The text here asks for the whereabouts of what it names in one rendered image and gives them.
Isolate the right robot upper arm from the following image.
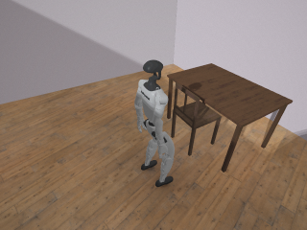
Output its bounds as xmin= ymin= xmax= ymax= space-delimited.
xmin=153 ymin=91 xmax=169 ymax=126

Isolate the robot right forearm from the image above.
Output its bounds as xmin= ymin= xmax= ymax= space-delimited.
xmin=153 ymin=120 xmax=165 ymax=147

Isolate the humanoid robot head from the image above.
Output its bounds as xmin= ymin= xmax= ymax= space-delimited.
xmin=143 ymin=59 xmax=163 ymax=91

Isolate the robot left forearm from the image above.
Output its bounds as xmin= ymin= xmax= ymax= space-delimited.
xmin=134 ymin=104 xmax=144 ymax=122

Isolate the humanoid robot torso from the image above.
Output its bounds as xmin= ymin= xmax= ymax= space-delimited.
xmin=141 ymin=80 xmax=164 ymax=137

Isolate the table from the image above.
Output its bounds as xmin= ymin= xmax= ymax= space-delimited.
xmin=167 ymin=63 xmax=293 ymax=173

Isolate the chair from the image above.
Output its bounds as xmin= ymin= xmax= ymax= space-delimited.
xmin=171 ymin=82 xmax=222 ymax=156

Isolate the right robot hand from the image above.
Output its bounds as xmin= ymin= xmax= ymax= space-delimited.
xmin=157 ymin=145 xmax=169 ymax=159

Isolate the left robot upper arm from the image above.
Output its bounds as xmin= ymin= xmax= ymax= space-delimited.
xmin=134 ymin=80 xmax=148 ymax=107

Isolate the left robot hand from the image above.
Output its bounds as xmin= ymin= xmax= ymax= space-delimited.
xmin=137 ymin=120 xmax=147 ymax=133

